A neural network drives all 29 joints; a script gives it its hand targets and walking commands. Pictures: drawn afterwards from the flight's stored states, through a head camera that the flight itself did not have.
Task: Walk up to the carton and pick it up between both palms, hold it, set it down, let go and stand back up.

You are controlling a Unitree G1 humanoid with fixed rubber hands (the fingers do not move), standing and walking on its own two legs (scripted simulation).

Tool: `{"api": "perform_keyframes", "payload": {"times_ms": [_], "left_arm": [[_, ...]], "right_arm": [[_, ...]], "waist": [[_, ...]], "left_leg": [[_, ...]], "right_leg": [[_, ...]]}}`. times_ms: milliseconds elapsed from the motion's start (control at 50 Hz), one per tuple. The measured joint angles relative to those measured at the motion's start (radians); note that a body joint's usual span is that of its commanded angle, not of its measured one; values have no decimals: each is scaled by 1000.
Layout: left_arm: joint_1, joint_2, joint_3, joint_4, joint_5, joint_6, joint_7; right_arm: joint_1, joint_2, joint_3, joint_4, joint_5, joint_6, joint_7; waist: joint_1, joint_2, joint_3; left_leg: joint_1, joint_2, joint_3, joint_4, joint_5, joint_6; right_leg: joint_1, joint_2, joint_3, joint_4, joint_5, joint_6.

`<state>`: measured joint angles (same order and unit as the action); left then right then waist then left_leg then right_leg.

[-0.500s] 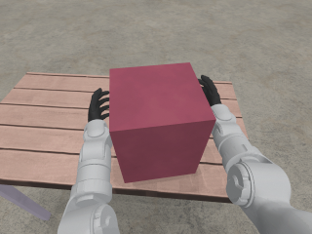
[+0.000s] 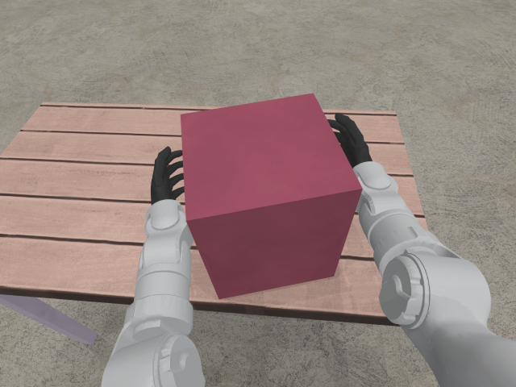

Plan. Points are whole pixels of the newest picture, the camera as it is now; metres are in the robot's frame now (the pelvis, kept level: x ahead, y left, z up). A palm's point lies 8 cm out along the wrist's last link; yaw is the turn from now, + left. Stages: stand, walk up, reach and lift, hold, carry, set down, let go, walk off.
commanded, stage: set down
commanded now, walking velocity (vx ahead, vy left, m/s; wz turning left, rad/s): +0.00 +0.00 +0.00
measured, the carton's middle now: (263, 202) +0.42 +0.06 +0.04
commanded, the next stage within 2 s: none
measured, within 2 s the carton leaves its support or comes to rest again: rests again in 0.16 s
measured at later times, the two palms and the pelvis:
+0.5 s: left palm (169, 205) +0.38 +0.21 +0.07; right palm (354, 168) +0.48 -0.08 +0.08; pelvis -0.01 +0.00 +0.00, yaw -1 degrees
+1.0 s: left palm (170, 206) +0.38 +0.21 +0.06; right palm (355, 171) +0.48 -0.08 +0.08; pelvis +0.00 +0.00 +0.00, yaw -1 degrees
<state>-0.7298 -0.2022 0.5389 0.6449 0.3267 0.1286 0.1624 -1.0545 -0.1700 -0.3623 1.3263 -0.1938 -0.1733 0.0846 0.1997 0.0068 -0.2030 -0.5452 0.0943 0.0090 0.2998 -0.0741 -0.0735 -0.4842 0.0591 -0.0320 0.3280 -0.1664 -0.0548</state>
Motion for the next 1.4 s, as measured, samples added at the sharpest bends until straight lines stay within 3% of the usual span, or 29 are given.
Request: {"api": "perform_keyframes", "payload": {"times_ms": [500,1400], "left_arm": [[-16,-17,37,42,12,-71,8],[-11,-47,85,9,83,-114,-20]], "right_arm": [[-13,-13,-39,13,-61,-38,15],[37,22,-154,-58,-152,-61,50]], "waist": [[17,5,-22],[5,-28,19]], "left_leg": [[-75,3,25,1,15,9],[-36,3,59,-11,17,17]], "right_leg": [[-84,-4,2,7,17,4],[-60,-14,-6,19,7,3]]}}
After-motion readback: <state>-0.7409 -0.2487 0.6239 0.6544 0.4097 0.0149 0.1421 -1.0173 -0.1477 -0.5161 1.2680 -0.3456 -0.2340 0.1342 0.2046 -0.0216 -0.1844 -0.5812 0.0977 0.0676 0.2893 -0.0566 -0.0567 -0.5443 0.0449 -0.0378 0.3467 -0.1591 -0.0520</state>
